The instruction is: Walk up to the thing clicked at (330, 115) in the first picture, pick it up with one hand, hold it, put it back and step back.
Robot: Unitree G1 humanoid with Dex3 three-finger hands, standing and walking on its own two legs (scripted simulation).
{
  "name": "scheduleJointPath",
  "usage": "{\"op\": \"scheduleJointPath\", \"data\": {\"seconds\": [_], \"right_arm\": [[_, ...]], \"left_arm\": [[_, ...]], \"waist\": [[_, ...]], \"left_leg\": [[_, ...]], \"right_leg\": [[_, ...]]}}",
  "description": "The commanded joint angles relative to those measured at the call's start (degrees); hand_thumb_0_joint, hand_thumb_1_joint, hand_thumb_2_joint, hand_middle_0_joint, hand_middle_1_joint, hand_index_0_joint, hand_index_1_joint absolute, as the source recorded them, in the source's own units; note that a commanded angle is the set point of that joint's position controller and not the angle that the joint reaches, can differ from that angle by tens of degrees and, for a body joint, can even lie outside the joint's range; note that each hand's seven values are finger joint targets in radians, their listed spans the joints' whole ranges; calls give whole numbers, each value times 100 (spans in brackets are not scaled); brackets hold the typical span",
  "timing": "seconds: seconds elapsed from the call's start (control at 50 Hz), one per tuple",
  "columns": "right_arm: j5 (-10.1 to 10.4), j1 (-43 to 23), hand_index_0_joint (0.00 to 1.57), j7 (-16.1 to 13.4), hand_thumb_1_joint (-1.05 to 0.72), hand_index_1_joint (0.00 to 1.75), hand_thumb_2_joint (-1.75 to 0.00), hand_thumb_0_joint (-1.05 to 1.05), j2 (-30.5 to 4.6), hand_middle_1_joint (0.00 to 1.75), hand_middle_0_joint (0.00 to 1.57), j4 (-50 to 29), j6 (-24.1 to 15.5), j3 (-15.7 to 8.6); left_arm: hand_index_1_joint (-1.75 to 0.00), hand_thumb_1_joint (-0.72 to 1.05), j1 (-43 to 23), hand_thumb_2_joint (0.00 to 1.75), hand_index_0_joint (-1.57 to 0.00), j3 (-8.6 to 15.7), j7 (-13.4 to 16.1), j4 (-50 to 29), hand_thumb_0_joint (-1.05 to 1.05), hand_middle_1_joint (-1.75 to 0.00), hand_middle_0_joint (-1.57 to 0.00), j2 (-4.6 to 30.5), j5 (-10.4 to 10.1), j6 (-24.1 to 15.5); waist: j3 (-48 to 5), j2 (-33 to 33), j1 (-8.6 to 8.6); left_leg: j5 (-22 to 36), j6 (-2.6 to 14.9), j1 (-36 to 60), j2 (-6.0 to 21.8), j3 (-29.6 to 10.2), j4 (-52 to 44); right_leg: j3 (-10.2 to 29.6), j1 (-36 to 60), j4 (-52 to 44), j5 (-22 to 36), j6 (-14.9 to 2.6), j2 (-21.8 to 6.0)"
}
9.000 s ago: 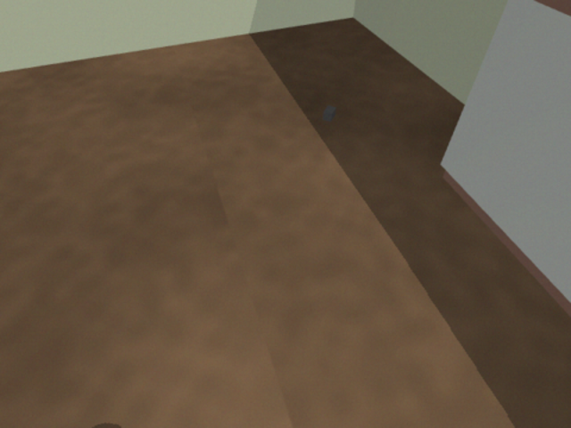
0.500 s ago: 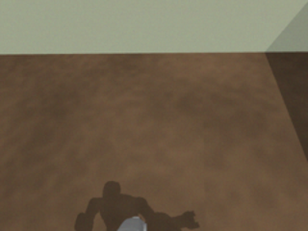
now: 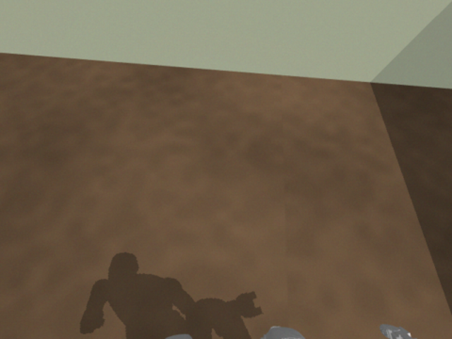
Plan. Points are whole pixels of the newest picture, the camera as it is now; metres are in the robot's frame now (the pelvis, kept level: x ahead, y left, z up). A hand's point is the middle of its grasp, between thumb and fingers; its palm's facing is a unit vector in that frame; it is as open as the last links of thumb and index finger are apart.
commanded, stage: walk up
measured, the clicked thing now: out of the picture +0.41 -1.07 -0.73
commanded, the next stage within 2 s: stand in 0.64 s
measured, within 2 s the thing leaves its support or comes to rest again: neither
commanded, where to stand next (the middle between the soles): +0.07 -0.02 m, yaw +0 degrees
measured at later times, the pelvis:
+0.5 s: pelvis +0.02 -0.01 +0.02, yaw -1 degrees
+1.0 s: pelvis +0.03 -0.01 +0.02, yaw +0 degrees
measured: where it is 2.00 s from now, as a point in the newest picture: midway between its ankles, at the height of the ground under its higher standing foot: outside the picture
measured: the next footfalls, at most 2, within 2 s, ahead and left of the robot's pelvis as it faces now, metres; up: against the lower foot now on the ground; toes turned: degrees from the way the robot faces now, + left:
right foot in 0.04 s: +0.08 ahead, -0.14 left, +0.00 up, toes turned -2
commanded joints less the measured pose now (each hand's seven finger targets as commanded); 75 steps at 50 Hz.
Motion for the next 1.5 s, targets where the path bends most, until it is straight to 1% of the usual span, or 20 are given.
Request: {"op": "scheduleJointPath", "data": {"seconds": [0.0,0.02,0.04,0.06,0.08,0.1,0.14,0.16,0.22,0.24,0.48,0.6,0.64,0.72,0.76,0.84,1.06,1.26,1.32,1.48], "right_arm": [[75,-322,20,-113,-90,30,-90,0,-1342,30,20,-299,-10,-323],[120,-345,20,-109,-90,30,-90,0,-1126,30,20,-274,12,-242],[167,-280,20,-108,-90,30,-90,0,-888,30,20,-263,27,-167],[160,-242,20,-118,-90,30,-90,0,-791,30,20,-166,79,-143],[141,-117,20,-146,-90,30,-90,0,-1055,30,20,84,103,-238],[95,3,20,-140,-90,30,-90,0,-1121,30,20,226,72,-252],[119,-346,20,-89,-90,30,-90,0,-1314,30,20,348,2,-254],[102,-472,20,-78,-90,30,-90,0,-1253,30,20,389,-11,-220],[81,-624,20,-65,-90,30,-90,0,-1208,30,20,554,-29,-111],[69,-632,20,-59,-90,30,-90,0,-1167,30,20,650,-19,-108],[15,-942,20,-91,-90,30,-90,0,-1137,30,20,1221,-76,-52],[0,-982,20,-97,-90,30,-90,0,-1142,30,20,1297,-60,-64],[12,-1081,20,-93,-90,30,-90,0,-1085,30,20,1275,-37,-71],[11,-1059,20,-104,-90,30,-90,0,-1110,30,20,1308,-19,-99],[4,-1108,20,-103,-90,30,-90,0,-1096,30,20,1326,-3,-102],[-3,-1096,20,-96,-90,30,-90,0,-1081,30,20,1320,-9,-103],[-6,-1092,20,-68,-90,30,-90,0,-1031,30,20,1321,41,-135],[-13,-1071,20,-72,-90,30,-90,0,-998,30,20,1305,28,-128],[2,-1070,20,-85,-90,30,-90,0,-1036,30,20,1334,39,-118],[-1,-982,20,-97,-90,30,-90,0,-1036,30,20,1331,12,-105]], "left_arm": [[-30,90,516,90,-20,298,133,32,0,-30,-20,865,63,-147],[-30,90,419,90,-20,339,154,43,0,-30,-20,1012,102,-188],[-30,90,242,90,-20,390,172,3,0,-30,-20,1325,154,-235],[-30,90,-280,90,-20,373,151,-116,0,-30,-20,1545,121,-246],[-30,90,-782,90,-20,336,112,-186,0,-30,-20,1608,108,-199],[-30,90,-881,90,-20,265,91,-177,0,-30,-20,1352,101,-159],[-30,90,-808,90,-20,172,77,-86,0,-30,-20,1034,39,-157],[-30,90,-744,90,-20,162,71,28,0,-30,-20,1019,40,-167],[-30,90,-723,90,-20,168,44,186,0,-30,-20,1047,18,-151],[-30,90,-869,90,-20,158,44,233,0,-30,-20,1042,33,-145],[-30,90,-1194,90,-20,116,19,726,0,-30,-20,924,0,-75],[-30,90,-1291,90,-20,103,6,846,0,-30,-20,894,22,-59],[-30,90,-1330,90,-20,86,17,847,0,-30,-20,883,47,-101],[-30,90,-1364,90,-20,87,33,880,0,-30,-20,900,40,-116],[-30,90,-1319,90,-20,68,35,910,0,-30,-20,860,39,-97],[-30,90,-1322,90,-20,74,48,902,0,-30,-20,875,45,-115],[-30,90,-1203,90,-20,72,74,887,0,-30,-20,903,56,-117],[-30,90,-1172,90,-20,80,80,819,0,-30,-20,914,64,-119],[-30,90,-1121,90,-20,77,68,847,0,-30,-20,851,65,-101],[-30,90,-1122,90,-20,100,65,812,0,-30,-20,894,57,-88]], "waist": [[-956,829,217],[-966,504,247],[-900,-340,125],[-635,-666,-62],[-545,-695,-187],[-451,-550,-287],[-542,-238,-141],[-693,-294,-67],[-713,-337,55],[-646,-331,-5],[-790,296,62],[-738,332,22],[-793,447,-11],[-976,277,-58],[-835,322,-46],[-968,210,-59],[-742,115,-60],[-876,206,-49],[-785,285,-38],[-882,274,-37]], "left_leg": [[1636,727,36,1107,-953,-307],[1241,459,-250,988,-905,-116],[582,170,-436,568,-610,378],[-792,-21,-286,59,-346,460],[-1317,25,570,50,-416,484],[-1009,63,926,168,-577,-30],[-33,173,761,500,-874,-712],[168,226,666,614,-979,-841],[-222,178,530,534,-904,-1053],[-217,126,502,487,-856,-1120],[491,32,762,630,-829,-1801],[171,18,840,627,-820,-1952],[744,-86,907,664,-850,-1991],[1126,-87,1231,681,-796,-1924],[789,-100,1169,663,-794,-2005],[1113,-83,1251,689,-784,-1968],[628,-56,1175,627,-807,-2026],[938,-75,1206,637,-797,-2012],[706,-72,1156,627,-807,-2034],[1192,-90,1249,659,-812,-2051]], "right_leg": [[-154,1139,-1387,1072,-72,178],[211,1453,-1696,1449,-171,-54],[1335,1292,-2039,1694,-414,-799],[2129,518,-2431,1234,-873,-1479],[2017,-279,-2285,957,-1116,-1556],[1587,-600,-2127,701,-841,-1233],[730,-83,-1837,851,-243,-530],[607,276,-1776,1095,-186,-408],[802,545,-2115,565,-222,-476],[827,604,-2191,500,-223,-508],[544,1284,-2460,1457,-101,-425],[554,1256,-2642,1334,-72,-433],[544,1391,-2631,1648,0,-473],[516,1414,-2668,1906,-3,-486],[503,1292,-2747,1618,6,-463],[496,1445,-2732,1916,12,-509],[492,1220,-2930,1352,38,-510],[452,1380,-2855,1608,30,-519],[458,1341,-2874,1502,29,-506],[435,1481,-2779,1802,0,-517]]}}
